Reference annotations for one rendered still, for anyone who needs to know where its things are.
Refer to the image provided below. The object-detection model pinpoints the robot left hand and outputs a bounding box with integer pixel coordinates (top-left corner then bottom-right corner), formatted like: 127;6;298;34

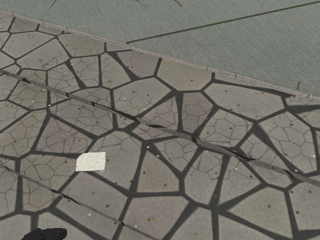
21;228;67;240

